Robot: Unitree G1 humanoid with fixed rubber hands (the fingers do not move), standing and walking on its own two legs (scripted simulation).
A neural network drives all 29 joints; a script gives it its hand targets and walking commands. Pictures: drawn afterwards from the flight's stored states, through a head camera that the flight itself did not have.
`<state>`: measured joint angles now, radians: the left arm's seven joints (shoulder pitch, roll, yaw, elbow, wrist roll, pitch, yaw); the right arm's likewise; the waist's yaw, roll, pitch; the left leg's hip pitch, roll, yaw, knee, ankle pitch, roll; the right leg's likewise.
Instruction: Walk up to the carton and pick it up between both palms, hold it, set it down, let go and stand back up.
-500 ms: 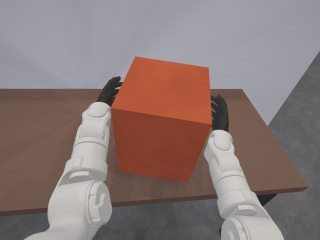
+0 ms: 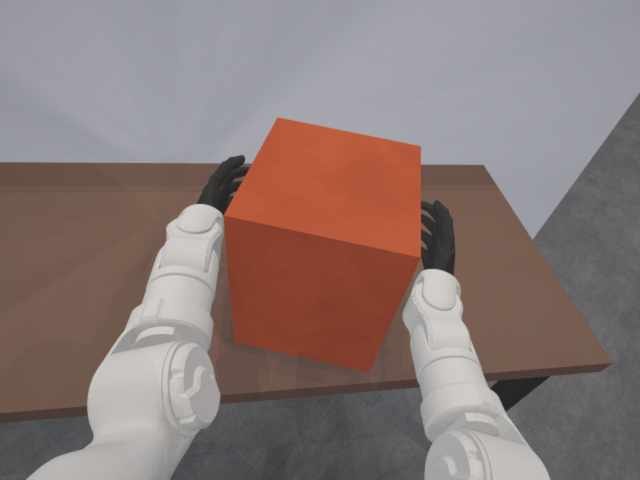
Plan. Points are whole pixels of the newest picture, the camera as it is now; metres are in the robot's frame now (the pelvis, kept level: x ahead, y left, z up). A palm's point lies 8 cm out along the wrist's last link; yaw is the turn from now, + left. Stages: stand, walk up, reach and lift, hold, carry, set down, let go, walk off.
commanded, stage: set down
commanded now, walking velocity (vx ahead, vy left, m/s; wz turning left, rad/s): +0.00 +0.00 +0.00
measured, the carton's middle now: (324, 247) +0.43 -0.03 +0.06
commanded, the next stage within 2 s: none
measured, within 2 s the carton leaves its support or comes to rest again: rests again in 0.48 s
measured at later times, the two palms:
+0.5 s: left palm (204, 225) +0.44 +0.13 +0.10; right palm (423, 276) +0.36 -0.15 +0.08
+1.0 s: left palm (204, 235) +0.44 +0.13 +0.09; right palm (421, 282) +0.35 -0.15 +0.07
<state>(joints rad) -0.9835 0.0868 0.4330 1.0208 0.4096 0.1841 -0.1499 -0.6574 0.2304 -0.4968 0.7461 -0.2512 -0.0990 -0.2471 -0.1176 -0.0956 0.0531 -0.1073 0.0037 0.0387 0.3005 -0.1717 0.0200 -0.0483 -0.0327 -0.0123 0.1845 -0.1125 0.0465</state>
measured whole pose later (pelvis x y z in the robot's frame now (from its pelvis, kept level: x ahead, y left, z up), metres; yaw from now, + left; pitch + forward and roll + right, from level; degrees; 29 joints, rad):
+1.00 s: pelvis -0.01 +0.00 +0.00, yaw +0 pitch +3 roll -1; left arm -0.95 0.08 0.51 1.09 0.46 0.02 -0.16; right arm -0.66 0.29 -0.67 0.84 -0.42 -0.31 -0.23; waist -0.08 -0.09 0.02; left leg -0.21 0.01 0.04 0.32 -0.16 0.02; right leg -0.15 -0.03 -0.02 0.20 -0.10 0.04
